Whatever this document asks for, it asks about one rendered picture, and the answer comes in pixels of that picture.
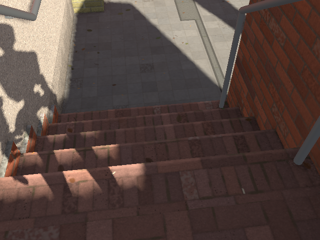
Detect stairs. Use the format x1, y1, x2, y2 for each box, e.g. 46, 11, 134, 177
16, 99, 284, 176

